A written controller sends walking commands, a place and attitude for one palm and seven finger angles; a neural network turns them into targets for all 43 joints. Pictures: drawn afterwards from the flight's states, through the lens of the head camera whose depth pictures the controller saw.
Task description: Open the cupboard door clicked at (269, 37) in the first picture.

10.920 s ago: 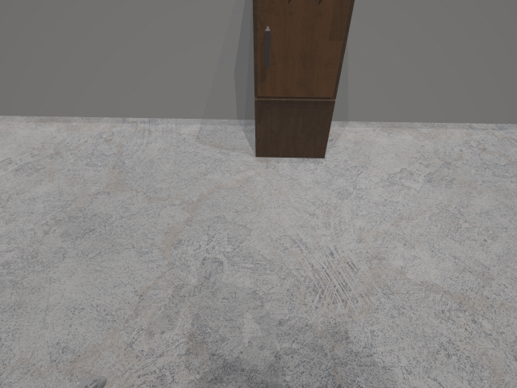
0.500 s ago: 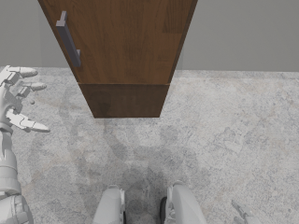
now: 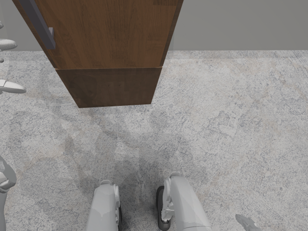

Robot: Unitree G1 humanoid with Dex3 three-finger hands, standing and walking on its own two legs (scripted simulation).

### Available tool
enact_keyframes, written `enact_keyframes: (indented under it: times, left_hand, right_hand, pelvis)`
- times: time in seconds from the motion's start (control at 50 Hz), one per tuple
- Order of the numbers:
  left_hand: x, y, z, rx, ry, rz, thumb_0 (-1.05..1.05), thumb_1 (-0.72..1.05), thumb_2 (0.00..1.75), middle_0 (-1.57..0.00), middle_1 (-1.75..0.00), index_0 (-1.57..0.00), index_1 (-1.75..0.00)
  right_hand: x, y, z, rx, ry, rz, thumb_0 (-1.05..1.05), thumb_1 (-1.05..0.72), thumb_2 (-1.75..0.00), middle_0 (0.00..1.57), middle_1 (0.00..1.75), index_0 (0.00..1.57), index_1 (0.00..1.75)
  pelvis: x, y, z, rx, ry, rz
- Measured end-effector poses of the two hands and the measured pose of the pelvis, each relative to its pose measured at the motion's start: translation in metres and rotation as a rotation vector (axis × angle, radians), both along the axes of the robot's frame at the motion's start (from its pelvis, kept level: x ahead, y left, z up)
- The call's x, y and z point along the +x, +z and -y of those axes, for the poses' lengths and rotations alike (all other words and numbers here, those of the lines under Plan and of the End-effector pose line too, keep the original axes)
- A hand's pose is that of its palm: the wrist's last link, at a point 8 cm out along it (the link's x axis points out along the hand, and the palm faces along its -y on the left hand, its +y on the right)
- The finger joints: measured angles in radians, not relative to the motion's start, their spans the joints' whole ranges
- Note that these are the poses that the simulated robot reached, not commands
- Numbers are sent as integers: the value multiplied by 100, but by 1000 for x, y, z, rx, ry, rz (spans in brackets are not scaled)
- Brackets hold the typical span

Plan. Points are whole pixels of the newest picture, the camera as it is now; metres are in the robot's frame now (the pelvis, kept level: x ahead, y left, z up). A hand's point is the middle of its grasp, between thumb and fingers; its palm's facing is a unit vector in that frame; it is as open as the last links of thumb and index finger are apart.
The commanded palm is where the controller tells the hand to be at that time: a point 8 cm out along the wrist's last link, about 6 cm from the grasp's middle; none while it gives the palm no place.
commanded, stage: move the hooked fingers beside the handle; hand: left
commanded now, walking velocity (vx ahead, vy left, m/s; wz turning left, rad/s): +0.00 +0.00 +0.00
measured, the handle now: (39, 16) +0.61 +0.25 +0.05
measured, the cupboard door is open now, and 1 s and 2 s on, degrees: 0 0 0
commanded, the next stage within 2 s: slide the fingers in behind the handle in 1.22 s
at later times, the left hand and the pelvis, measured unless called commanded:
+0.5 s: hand (3, 31) +0.56 +0.32 +0.06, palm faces +0.07 -1.00 -0.05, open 14.0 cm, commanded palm +0.56 +0.33 +0.05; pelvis +0.00 +0.01 -0.02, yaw -2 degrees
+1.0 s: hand (5, 32) +0.56 +0.32 +0.05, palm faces +0.06 -1.00 -0.04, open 14.0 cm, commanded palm +0.55 +0.33 +0.05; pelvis +0.01 +0.01 +0.00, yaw -2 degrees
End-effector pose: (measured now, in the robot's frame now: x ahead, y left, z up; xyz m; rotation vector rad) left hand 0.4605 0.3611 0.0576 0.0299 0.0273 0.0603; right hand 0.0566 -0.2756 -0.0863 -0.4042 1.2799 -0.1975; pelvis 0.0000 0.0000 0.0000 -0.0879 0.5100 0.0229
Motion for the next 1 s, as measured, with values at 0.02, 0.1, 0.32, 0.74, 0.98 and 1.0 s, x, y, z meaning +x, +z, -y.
enact_keyframes:
  times: [0.02,0.1,0.32,0.74,0.98,1.0]
  left_hand:
    - [3,-1,0,-1,1,-5,-2,-50,30,-30,-120,-30,-120]
    - [16,-1,-3,2,12,-8,-2,-49,30,-30,-120,-30,-120]
    - [47,3,-10,10,10,-2,-2,-49,30,-30,-120,-30,-120]
    - [74,-8,-10,13,21,-26,-2,-49,30,-30,-120,-30,-120]
    - [72,0,-7,9,3,-18,-2,-49,30,-30,-120,-30,-120]
    - [72,-1,-7,3,4,-23,-2,-49,30,-30,-120,-30,-120]
  right_hand:
    - [-3,0,0,-2,-4,-8,1,-90,-90,20,30,20,30]
    - [-15,-1,-2,-8,-21,-40,1,-90,-90,20,30,20,30]
    - [-45,-3,-9,-17,-63,-144,1,-90,-90,20,30,20,30]
    - [-65,1,-29,11,-122,-243,1,-90,-90,20,30,20,30]
    - [-44,10,-22,0,-102,-212,0,-90,-90,20,30,20,30]
    - [-42,10,-21,-2,-99,-206,0,-90,-90,20,30,20,30]
  pelvis:
    - [0,-1,0,-1,-1,-4]
    - [-2,-4,-1,-8,-4,-20]
    - [-4,-12,-4,-26,-6,-57]
    - [3,-11,-9,-42,-17,-92]
    - [10,-2,-8,-41,-8,-79]
    - [11,-2,-8,-41,-9,-78]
